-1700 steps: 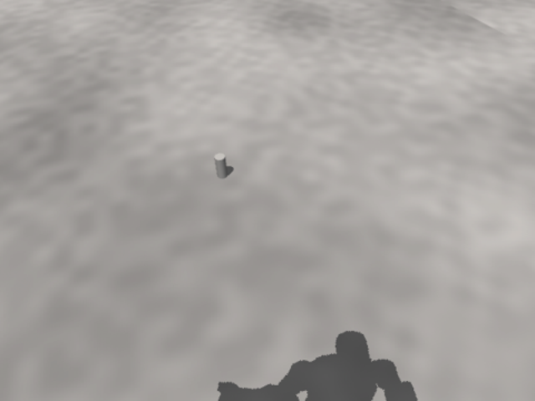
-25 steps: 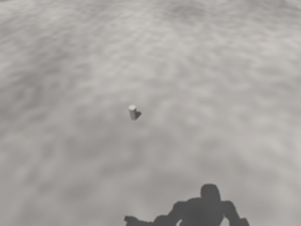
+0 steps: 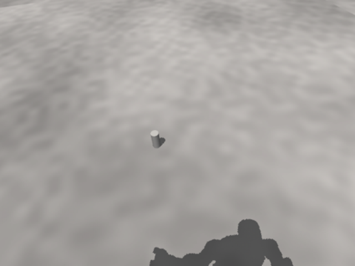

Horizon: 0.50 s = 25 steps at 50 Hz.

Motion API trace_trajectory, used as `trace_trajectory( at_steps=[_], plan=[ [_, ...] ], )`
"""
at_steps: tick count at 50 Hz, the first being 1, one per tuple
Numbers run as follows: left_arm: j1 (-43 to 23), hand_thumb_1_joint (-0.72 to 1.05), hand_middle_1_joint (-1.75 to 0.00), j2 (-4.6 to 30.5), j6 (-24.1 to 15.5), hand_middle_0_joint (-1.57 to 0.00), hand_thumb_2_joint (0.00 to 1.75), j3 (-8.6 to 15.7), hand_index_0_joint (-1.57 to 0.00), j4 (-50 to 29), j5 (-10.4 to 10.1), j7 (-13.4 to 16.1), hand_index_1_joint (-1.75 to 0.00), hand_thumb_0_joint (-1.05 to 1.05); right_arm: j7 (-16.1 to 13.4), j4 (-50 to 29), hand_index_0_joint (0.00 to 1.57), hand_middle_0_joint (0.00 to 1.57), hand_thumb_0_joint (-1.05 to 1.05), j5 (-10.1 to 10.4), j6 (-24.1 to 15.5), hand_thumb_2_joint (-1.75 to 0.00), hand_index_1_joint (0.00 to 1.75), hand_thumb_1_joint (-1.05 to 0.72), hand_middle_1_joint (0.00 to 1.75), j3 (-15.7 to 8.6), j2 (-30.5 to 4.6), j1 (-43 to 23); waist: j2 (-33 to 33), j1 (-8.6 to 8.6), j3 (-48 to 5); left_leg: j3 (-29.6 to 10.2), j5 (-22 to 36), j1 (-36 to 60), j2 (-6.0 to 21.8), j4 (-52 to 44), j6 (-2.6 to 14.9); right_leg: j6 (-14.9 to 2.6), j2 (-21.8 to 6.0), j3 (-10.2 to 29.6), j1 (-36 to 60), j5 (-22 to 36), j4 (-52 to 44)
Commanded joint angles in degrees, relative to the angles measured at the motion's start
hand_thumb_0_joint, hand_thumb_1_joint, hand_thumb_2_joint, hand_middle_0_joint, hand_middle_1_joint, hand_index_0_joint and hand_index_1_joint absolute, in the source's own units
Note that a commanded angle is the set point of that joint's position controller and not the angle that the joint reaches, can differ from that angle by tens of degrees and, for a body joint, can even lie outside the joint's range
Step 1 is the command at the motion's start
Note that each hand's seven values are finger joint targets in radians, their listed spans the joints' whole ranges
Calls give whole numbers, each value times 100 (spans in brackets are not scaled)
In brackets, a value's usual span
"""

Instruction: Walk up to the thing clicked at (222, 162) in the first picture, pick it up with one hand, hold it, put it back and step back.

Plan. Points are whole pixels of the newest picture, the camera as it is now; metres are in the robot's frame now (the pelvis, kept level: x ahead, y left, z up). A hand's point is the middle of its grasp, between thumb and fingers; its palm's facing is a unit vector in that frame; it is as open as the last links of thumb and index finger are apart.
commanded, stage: step back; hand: left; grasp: from the side
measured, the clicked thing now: (155, 139) +1.02 +0.22 -0.70
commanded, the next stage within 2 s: stand in 0.32 s
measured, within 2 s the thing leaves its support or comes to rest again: neither
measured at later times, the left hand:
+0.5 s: hand out of the picture +0.13 +0.28 -0.14, palm faces +0.00 -0.94 -0.34, open 7.4 cm
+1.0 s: hand out of the picture +0.07 +0.26 -0.14, palm faces -0.02 -0.93 -0.35, open 7.4 cm
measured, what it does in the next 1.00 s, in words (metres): steps on the spot: left foot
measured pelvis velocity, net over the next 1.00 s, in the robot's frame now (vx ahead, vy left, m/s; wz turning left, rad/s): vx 0.01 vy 0.00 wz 0.00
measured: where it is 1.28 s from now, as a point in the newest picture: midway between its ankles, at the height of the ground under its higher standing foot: outside the picture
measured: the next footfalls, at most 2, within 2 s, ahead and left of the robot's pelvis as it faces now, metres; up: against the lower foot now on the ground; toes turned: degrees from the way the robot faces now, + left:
left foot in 0.08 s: +0.06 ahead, +0.15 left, +0.00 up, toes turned -1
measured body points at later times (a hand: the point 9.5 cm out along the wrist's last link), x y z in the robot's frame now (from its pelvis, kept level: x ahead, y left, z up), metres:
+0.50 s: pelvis +0.02 +0.03 +0.01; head +0.04 +0.04 +0.46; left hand +0.13 +0.33 -0.12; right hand +0.14 -0.26 -0.11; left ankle +0.02 +0.15 -0.73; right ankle +0.03 -0.12 -0.73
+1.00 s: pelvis +0.01 +0.00 +0.02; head +0.02 +0.00 +0.47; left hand +0.07 +0.31 -0.11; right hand +0.08 -0.30 -0.12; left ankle +0.02 +0.15 -0.73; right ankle +0.03 -0.12 -0.73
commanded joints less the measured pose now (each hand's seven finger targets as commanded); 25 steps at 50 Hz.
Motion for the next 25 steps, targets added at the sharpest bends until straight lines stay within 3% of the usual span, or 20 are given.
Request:
trace_trajectory(
  at_steps=[1, 3, 4, 5, 6, 7, 8, 10, 12, 15, 16, 19, 23, 25],
  plan=[
    [-404, 90, -30, 1723, -124, -20, 90, 385, -20, -355, -78, 127, -30, 0, -80, -140, 20, 20, 0, -46, -178, -90, 30, -90, 30, -202, -790, 179, -1201, -97, -450, 384, 456, 202, 115, -1124, -9, -766, -1193, 1180, 269, 1437, -929],
    [-581, 90, -30, 1614, -57, -20, 90, 319, -20, -377, -133, 116, -30, 0, -105, 26, 20, 20, 0, -90, -224, -90, 30, -90, 30, -244, -786, 393, -995, -277, -555, 431, 1690, 784, 68, -2160, -17, -495, -963, 850, 139, 1790, -363],
    [-552, 90, -30, 1438, -36, -20, 90, 254, -20, -413, -157, 120, -30, 0, -130, 29, 20, 20, 0, -123, -247, -90, 30, -90, 30, -304, -928, 276, -687, -228, -637, -15, 2538, 996, 365, -2172, 100, -290, -777, 711, 6, 1851, -56],
    [-440, 90, -30, 1271, -12, -20, 90, 213, -20, -447, -211, 125, -30, 0, -155, -60, 20, 20, 0, -157, -276, -90, 30, -90, 30, -344, -1188, 58, -80, -101, -720, -781, 3050, 977, 995, -2358, 339, -104, -432, 476, -151, 1392, 306],
    [-433, 90, -30, 1215, 21, -20, 90, 185, -20, -360, -265, 122, -30, 0, -147, -157, 20, 20, 0, -106, -296, -90, 30, -90, 30, -311, -1330, -441, 160, 66, -635, -1110, 2889, 630, 1353, -2408, 647, 1, -38, 203, -33, 331, 234],
    [-378, 90, -30, 1331, 28, -20, 90, 217, -20, -200, -255, 136, -30, 0, -117, -161, 20, 20, 0, -52, -282, -90, 30, -90, 30, -294, -1391, -695, 264, 100, -634, -948, 2860, 323, 1370, -2184, 805, -14, -48, 249, 440, -61, -4],
    [-364, 90, -30, 1354, -18, -20, 90, 203, -20, -135, -211, 145, -30, 0, -102, -118, 20, 20, 0, -50, -271, -90, 30, -90, 30, -258, -1222, -771, 125, 121, -703, -662, 3248, 370, 1182, -1990, 611, -51, -201, 300, 714, 440, -395],
    [-400, 90, -30, 1490, -70, -20, 90, 221, -20, -70, -202, 139, -30, 0, -126, -71, 20, 20, 0, 2, -258, -90, 30, -90, 30, -190, -1010, -692, 34, 8, -934, -101, 3676, 565, 718, -1737, 251, -168, -487, 562, 988, 1847, -378],
    [-402, 90, -30, 1535, -66, -20, 90, 230, -20, -49, -229, 158, -30, 0, -152, 39, 20, 20, 0, 32, -237, -90, 30, -90, 30, -197, -989, -553, 86, -48, -1117, 6, 4026, 731, 646, -1631, 164, -235, -587, 534, 1108, 2431, -258],
    [-530, 90, -30, 1467, -22, -20, 90, 173, -20, 1, -220, 174, -30, 0, -140, 82, 20, 20, 0, 28, -199, -90, 30, -90, 30, -208, -987, -774, 85, -43, -1066, -39, 3957, 867, 709, -1755, 241, -187, -555, 448, 974, 2154, -373],
    [-436, 90, -30, 1180, 22, -20, 90, 20, -20, 205, -245, 132, -30, 0, -116, 77, 20, 20, 0, 48, -279, -90, 30, -90, 30, -96, -981, -764, 9, -72, -1007, -321, 3816, 966, 859, -2140, 260, -96, -462, 484, 1012, 2033, -565],
    [-629, 90, -30, 1267, 64, -20, 90, 15, -20, 251, -206, 98, -30, 0, -111, 122, 20, 20, 0, 30, -329, -90, 30, -90, 30, -101, -1044, -953, 41, -81, -716, -400, 3415, 785, 940, -2512, 216, -7, -421, 437, 1115, 1551, -855],
    [-672, 90, -30, 1283, 56, -20, 90, -14, -20, 384, -174, 80, -30, 0, -104, 194, 20, 20, 0, 34, -350, -90, 30, -90, 30, -67, -1015, -990, 85, -114, -705, -233, 3798, 1101, 894, -2643, 116, 16, -471, 457, 1165, 1721, -1077],
    [-644, 90, -30, 1297, 50, -20, 90, -32, -20, 465, -197, 58, -30, 0, -90, 220, 20, 20, 0, 53, -340, -90, 30, -90, 30, -61, -975, -1122, 139, -62, -638, -203, 3116, 1076, 833, -2840, 78, 17, -500, 510, 1180, 1410, -1314]
  ],
)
